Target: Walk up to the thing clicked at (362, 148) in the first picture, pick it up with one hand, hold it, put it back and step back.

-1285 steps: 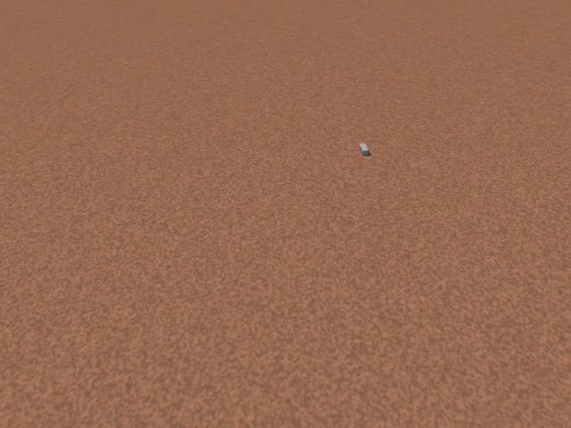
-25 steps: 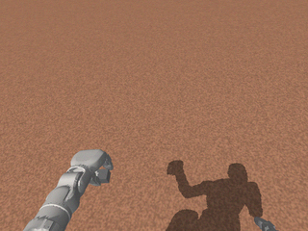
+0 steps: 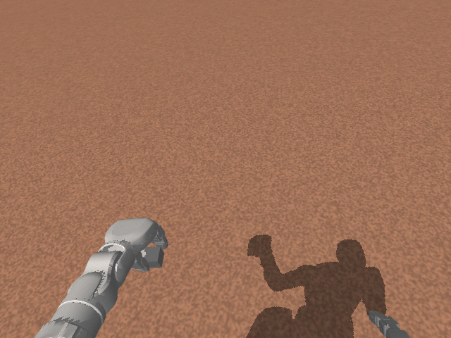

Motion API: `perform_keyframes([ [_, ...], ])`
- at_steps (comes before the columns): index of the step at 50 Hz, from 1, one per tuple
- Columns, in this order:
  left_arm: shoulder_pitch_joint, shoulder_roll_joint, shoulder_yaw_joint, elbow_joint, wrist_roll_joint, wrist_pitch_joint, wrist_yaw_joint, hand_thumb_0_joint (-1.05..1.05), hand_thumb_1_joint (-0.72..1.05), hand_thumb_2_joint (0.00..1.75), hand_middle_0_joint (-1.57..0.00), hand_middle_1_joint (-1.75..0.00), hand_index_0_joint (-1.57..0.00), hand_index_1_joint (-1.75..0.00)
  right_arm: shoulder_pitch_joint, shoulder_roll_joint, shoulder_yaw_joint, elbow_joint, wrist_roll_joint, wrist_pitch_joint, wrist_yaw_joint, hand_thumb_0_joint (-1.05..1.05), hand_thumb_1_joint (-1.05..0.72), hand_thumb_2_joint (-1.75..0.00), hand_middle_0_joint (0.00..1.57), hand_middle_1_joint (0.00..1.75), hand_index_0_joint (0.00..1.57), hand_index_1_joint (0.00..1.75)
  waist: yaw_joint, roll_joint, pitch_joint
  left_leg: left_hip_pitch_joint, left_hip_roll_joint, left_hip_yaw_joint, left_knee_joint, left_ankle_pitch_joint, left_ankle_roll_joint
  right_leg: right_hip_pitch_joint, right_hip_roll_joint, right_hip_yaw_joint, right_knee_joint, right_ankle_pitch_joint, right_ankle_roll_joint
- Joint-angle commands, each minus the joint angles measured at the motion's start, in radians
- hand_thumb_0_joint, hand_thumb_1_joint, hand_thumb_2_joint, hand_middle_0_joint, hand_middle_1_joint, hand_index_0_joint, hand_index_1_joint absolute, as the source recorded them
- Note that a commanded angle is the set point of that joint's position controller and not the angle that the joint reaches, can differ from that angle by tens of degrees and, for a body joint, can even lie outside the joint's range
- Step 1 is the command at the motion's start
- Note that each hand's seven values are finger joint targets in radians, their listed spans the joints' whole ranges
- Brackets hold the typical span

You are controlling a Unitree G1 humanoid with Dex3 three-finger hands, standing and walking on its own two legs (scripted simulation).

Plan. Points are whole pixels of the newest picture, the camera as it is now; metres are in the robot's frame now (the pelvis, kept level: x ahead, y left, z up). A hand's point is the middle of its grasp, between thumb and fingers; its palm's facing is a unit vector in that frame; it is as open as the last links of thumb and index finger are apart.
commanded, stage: hold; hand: left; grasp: from above
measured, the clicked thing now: (145, 257) +0.31 +0.22 -0.07
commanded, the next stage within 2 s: crouch in 0.32 s
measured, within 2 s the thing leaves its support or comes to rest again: neither
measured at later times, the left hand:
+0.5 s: hand (137, 252) +0.30 +0.22 -0.03, palm faces -0.46 -0.04 -0.89, open 6.3 cm
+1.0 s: hand (159, 269) +0.34 +0.23 -0.20, palm faces -0.42 +0.05 -0.91, open 6.3 cm
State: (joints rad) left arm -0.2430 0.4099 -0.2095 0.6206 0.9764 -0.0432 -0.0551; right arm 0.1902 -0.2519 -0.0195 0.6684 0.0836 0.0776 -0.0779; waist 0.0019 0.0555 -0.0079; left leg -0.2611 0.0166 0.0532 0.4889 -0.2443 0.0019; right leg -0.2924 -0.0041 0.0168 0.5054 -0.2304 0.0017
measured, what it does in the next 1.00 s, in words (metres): lowers itself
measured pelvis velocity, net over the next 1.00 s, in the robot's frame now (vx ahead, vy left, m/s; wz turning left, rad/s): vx -0.03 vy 0.00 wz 0.02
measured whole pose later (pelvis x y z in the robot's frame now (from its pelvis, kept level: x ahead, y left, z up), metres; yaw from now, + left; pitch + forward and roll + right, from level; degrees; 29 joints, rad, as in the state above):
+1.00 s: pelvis -0.03 +0.00 -0.11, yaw +1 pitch +21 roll -1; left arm -0.61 0.40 -0.16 1.16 1.17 -0.10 0.32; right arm 0.24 -0.28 -0.07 0.69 0.00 0.06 -0.02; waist -0.09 0.02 -0.15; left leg -1.10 0.03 0.00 1.23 -0.50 0.01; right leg -1.10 0.00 -0.02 1.19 -0.47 0.01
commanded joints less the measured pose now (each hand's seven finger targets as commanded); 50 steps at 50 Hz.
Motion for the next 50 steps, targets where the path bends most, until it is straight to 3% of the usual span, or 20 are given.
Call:
perform_keyframes([
  [1, -0.315, 0.206, 0.098, -0.201, 0.006, -0.003, 0.038, 0.00, 0.83, 0.12, -1.16, -0.15, -1.20, -0.11, -0.085, -0.125, -0.045, -0.139, -0.007, -0.037, -0.008, 0.00, -0.90, -0.90, 0.20, 0.30, 0.20, 0.30, 0.002, -0.046, -0.230, 0.100, -0.033, -0.015, -0.064, 0.163, 0.020, 0.054, 0.028, -0.002, -0.085, 0.126, -0.014],
  [3, -0.317, 0.228, 0.116, -0.199, 0.011, -0.005, 0.042, 0.00, 0.81, 0.11, -1.15, -0.15, -1.18, -0.11, -0.080, -0.123, -0.045, -0.134, -0.007, -0.036, -0.009, 0.00, -0.90, -0.90, 0.20, 0.30, 0.20, 0.30, 0.001, -0.054, -0.237, 0.098, -0.036, -0.014, -0.062, 0.159, 0.023, 0.065, 0.024, 0.001, -0.090, 0.125, -0.011],
  [6, -0.355, 0.215, 0.101, -0.194, 0.012, -0.005, 0.049, 0.00, 0.83, 0.13, -1.16, -0.15, -1.20, -0.12, -0.071, -0.125, -0.046, -0.127, -0.008, -0.034, -0.010, 0.00, -0.90, -0.90, 0.20, 0.30, 0.20, 0.30, -0.007, -0.036, -0.254, 0.116, -0.032, -0.014, -0.061, 0.194, 0.020, 0.060, 0.029, 0.000, -0.080, 0.159, -0.014],
  [9, -0.321, 0.228, 0.121, -0.185, 0.008, -0.003, 0.059, 0.00, 0.82, 0.12, -1.15, -0.14, -1.19, -0.11, -0.072, -0.125, -0.050, -0.126, -0.007, -0.030, -0.009, 0.00, -0.90, -0.90, 0.20, 0.30, 0.20, 0.30, 0.006, -0.038, -0.253, 0.113, -0.034, -0.012, -0.061, 0.200, 0.021, 0.076, 0.026, -0.002, -0.084, 0.164, -0.014],
  [15, -0.299, 0.200, 0.090, -0.180, 0.008, 0.002, 0.046, 0.00, 0.82, 0.12, -1.15, -0.16, -1.19, -0.13, -0.067, -0.130, -0.057, -0.132, -0.003, -0.022, -0.006, 0.00, -0.91, -0.90, 0.20, 0.30, 0.20, 0.30, 0.003, -0.042, -0.254, 0.125, -0.029, -0.015, -0.064, 0.250, 0.018, 0.086, 0.032, -0.010, -0.078, 0.208, -0.019],
  [17, -0.321, 0.227, 0.108, -0.185, 0.009, -0.002, 0.044, 0.00, 0.81, 0.11, -1.15, -0.15, -1.18, -0.11, -0.057, -0.130, -0.056, -0.128, -0.002, -0.021, -0.007, 0.00, -0.90, -0.90, 0.20, 0.30, 0.20, 0.30, 0.008, -0.048, -0.255, 0.123, -0.031, -0.013, -0.062, 0.253, 0.021, 0.093, 0.029, -0.008, -0.082, 0.215, -0.017],
  [20, -0.317, 0.215, 0.104, -0.169, 0.008, -0.002, 0.041, 0.00, 0.82, 0.10, -1.14, -0.16, -1.19, -0.12, -0.057, -0.127, -0.055, -0.127, -0.003, -0.018, -0.007, 0.00, -0.90, -0.90, 0.20, 0.30, 0.20, 0.30, 0.005, -0.061, -0.254, 0.125, -0.033, -0.011, -0.059, 0.258, 0.022, 0.096, 0.027, -0.008, -0.085, 0.223, -0.013],
  [21, -0.320, 0.220, 0.107, -0.180, 0.003, -0.005, 0.043, 0.00, 0.86, 0.02, -1.14, -0.22, -1.21, -0.14, -0.059, -0.130, -0.055, -0.130, -0.002, -0.018, -0.008, 0.00, -0.92, -0.91, 0.20, 0.30, 0.20, 0.30, 0.009, -0.044, -0.250, 0.124, -0.032, -0.010, -0.062, 0.255, 0.019, 0.091, 0.028, -0.007, -0.084, 0.216, -0.016],
  [22, -0.305, 0.208, 0.100, -0.163, 0.007, -0.005, 0.042, 0.00, 0.78, 0.03, -1.06, -0.16, -1.13, -0.10, -0.063, -0.128, -0.054, -0.133, -0.003, -0.017, -0.007, 0.00, -0.88, -0.90, 0.20, 0.30, 0.20, 0.30, 0.004, -0.041, -0.239, 0.125, -0.032, -0.010, -0.062, 0.248, 0.019, 0.082, 0.027, -0.007, -0.085, 0.209, -0.016],
  [26, -0.293, 0.186, 0.087, -0.134, 0.014, -0.018, 0.060, 0.00, 0.83, 0.11, -1.18, -0.12, -1.21, -0.09, -0.053, -0.130, -0.055, -0.135, -0.003, -0.012, -0.005, 0.00, -0.89, -0.90, 0.20, 0.30, 0.20, 0.30, -0.006, -0.072, -0.215, 0.107, -0.029, -0.015, -0.060, 0.226, 0.018, 0.057, 0.031, -0.011, -0.080, 0.184, -0.019],
  [27, -0.281, 0.197, 0.103, -0.104, 0.017, -0.021, 0.072, 0.00, 0.84, 0.12, -1.19, -0.13, -1.22, -0.10, -0.047, -0.131, -0.055, -0.131, -0.006, -0.010, -0.004, 0.00, -0.89, -0.90, 0.20, 0.30, 0.20, 0.30, 0.001, -0.076, -0.209, 0.093, -0.028, -0.016, -0.056, 0.227, 0.017, 0.055, 0.031, -0.013, -0.076, 0.181, -0.019],
  [28, -0.274, 0.174, 0.084, -0.084, 0.029, -0.025, 0.083, 0.00, 0.84, 0.12, -1.19, -0.12, -1.22, -0.09, -0.045, -0.128, -0.055, -0.133, -0.007, -0.008, -0.002, 0.00, -0.89, -0.90, 0.20, 0.30, 0.20, 0.30, -0.011, -0.076, -0.197, 0.084, -0.032, -0.013, -0.048, 0.222, 0.018, 0.039, 0.028, -0.011, -0.070, 0.183, -0.019],
  [31, -0.319, 0.181, 0.105, -0.018, 0.050, -0.045, 0.145, 0.00, 0.85, 0.13, -1.20, -0.11, -1.22, -0.09, -0.031, -0.129, -0.057, -0.118, -0.020, -0.003, 0.004, 0.00, -0.89, -0.90, 0.20, 0.30, 0.20, 0.30, -0.016, -0.081, -0.189, 0.022, -0.033, -0.017, 0.001, 0.198, 0.015, -0.018, 0.024, -0.013, -0.032, 0.160, -0.017],
  [34, -0.392, 0.168, 0.090, 0.071, 0.088, -0.055, 0.211, 0.00, 0.88, 0.13, -1.22, -0.12, -1.25, -0.09, -0.005, -0.135, -0.063, -0.097, -0.035, 0.002, 0.014, 0.00, -0.89, -0.90, 0.20, 0.30, 0.20, 0.30, -0.043, -0.090, -0.206, -0.071, -0.041, -0.013, 0.088, 0.139, 0.016, -0.108, 0.020, -0.008, 0.036, 0.123, -0.014],
  [39, -0.540, 0.141, 0.070, 0.216, 0.146, -0.073, 0.308, 0.00, 0.85, 0.13, -1.21, -0.13, -1.24, -0.11, 0.071, -0.149, -0.086, -0.058, -0.061, -0.014, 0.032, 0.00, -0.90, -0.90, 0.20, 0.30, 0.20, 0.30, -0.091, -0.056, -0.352, -0.259, -0.033, -0.023, 0.344, 0.128, 0.011, -0.345, 0.025, -0.010, 0.272, 0.109, -0.021],
  [40, -0.535, 0.128, 0.068, 0.252, 0.157, -0.073, 0.332, 0.00, 0.84, 0.13, -1.21, -0.12, -1.24, -0.10, 0.086, -0.150, -0.091, -0.061, -0.063, -0.017, 0.036, 0.00, -0.90, -0.90, 0.20, 0.30, 0.20, 0.30, -0.083, -0.060, -0.371, -0.313, -0.035, -0.023, 0.387, 0.107, 0.013, -0.375, 0.023, -0.010, 0.309, 0.094, -0.022],
  [43, -0.617, 0.163, 0.092, 0.334, 0.186, -0.069, 0.392, 0.00, 0.88, 0.16, -1.23, -0.15, -1.26, -0.12, 0.101, -0.157, -0.097, -0.059, -0.074, -0.025, 0.045, 0.00, -0.90, -0.90, 0.20, 0.30, 0.20, 0.30, -0.085, -0.037, -0.438, -0.474, -0.036, -0.028, 0.505, 0.037, 0.012, -0.498, 0.026, -0.014, 0.425, 0.027, -0.025],
  [47, -0.672, 0.172, 0.106, 0.423, 0.191, -0.052, 0.425, 0.00, 0.93, 0.15, -1.26, -0.16, -1.29, -0.12, 0.128, -0.166, -0.102, -0.043, -0.090, -0.045, 0.049, 0.00, -0.90, -0.90, 0.20, 0.30, 0.20, 0.30, -0.100, -0.009, -0.533, -0.635, -0.035, -0.041, 0.644, -0.022, 0.020, -0.651, 0.029, -0.024, 0.565, -0.033, -0.032],
  [48, -0.725, 0.183, 0.110, 0.412, 0.194, -0.049, 0.430, 0.00, 0.91, 0.18, -1.27, -0.13, -1.29, -0.11, 0.137, -0.165, -0.103, -0.043, -0.091, -0.050, 0.046, 0.00, -0.90, -0.90, 0.20, 0.30, 0.20, 0.30, -0.114, 0.000, -0.564, -0.683, -0.037, -0.041, 0.677, -0.053, 0.022, -0.677, 0.028, -0.024, 0.596, -0.049, -0.032],
  [50, -0.766, 0.220, 0.127, 0.400, 0.201, -0.047, 0.440, 0.00, 0.89, 0.21, -1.25, -0.15, -1.27, -0.13, 0.144, -0.177, -0.111, -0.045, -0.097, -0.058, 0.041, 0.00, -0.90, -0.90, 0.20, 0.30, 0.20, 0.30, -0.115, 0.020, -0.608, -0.735, -0.034, -0.054, 0.720, -0.132, 0.016, -0.754, 0.028, -0.031, 0.653, -0.119, -0.038],
])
